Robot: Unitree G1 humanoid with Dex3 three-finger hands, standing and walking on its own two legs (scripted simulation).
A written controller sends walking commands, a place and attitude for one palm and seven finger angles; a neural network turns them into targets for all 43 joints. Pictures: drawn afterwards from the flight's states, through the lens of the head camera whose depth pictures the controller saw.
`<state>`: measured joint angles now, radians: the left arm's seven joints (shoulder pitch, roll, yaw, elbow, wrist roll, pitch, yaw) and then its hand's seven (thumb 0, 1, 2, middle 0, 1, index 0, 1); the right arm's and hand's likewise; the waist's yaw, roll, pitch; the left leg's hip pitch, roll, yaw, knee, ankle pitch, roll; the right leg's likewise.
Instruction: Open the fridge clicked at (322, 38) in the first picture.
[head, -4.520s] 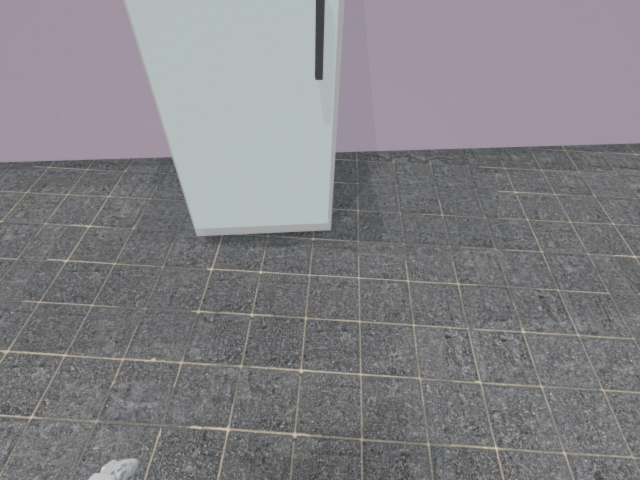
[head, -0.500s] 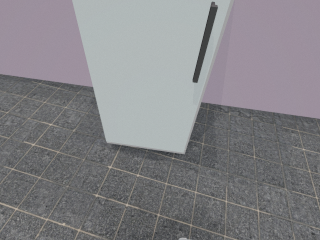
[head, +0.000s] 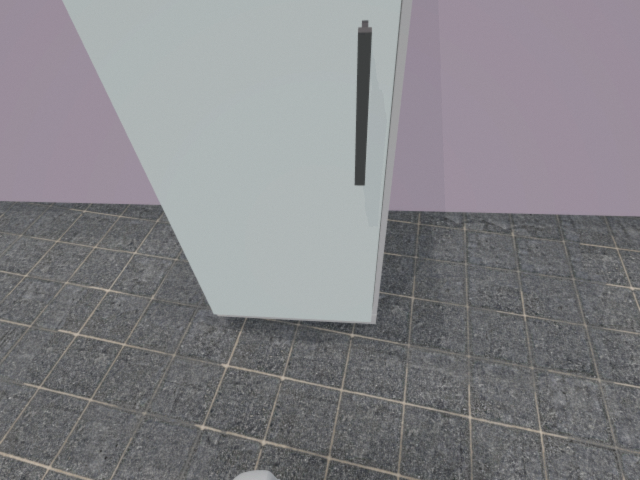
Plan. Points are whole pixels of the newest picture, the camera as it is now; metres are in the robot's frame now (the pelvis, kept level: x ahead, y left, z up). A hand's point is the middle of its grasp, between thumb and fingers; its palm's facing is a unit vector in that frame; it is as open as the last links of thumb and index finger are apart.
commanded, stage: take the last steps up to it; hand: right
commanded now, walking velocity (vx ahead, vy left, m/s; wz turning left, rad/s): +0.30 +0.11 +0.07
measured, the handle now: (362, 112) +0.70 -0.04 +0.11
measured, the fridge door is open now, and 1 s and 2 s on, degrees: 0 0 0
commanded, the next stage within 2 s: come to a stop and stand still in 0.50 s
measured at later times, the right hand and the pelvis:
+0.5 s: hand (405, 424) +0.25 -0.11 -0.18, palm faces +0.01 +0.98 -0.21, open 7.2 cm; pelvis +0.16 +0.07 -0.01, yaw +1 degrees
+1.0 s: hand (404, 447) +0.22 -0.10 -0.18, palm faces +0.02 +0.97 -0.25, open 7.4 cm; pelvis +0.21 +0.09 -0.01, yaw +3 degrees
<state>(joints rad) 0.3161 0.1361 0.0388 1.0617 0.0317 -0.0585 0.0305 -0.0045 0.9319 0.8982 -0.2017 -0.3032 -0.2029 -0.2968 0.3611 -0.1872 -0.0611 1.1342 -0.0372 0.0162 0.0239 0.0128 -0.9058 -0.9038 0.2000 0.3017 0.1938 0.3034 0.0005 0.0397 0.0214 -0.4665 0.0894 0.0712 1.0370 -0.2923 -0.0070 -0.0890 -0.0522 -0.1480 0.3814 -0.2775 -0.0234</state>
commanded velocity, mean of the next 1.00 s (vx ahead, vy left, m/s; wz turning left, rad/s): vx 0.06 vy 0.06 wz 0.00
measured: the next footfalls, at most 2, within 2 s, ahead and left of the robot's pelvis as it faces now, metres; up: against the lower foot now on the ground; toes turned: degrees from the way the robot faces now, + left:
left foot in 0.30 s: +0.24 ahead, +0.18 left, +0.00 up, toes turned +10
right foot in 0.66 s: +0.31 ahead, -0.04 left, +0.00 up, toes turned -8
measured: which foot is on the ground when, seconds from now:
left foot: up 0.00-0.28, down 0.30-0.68, up 0.70-1.00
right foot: down 0.00-0.30, up 0.32-0.64, down 0.66-1.00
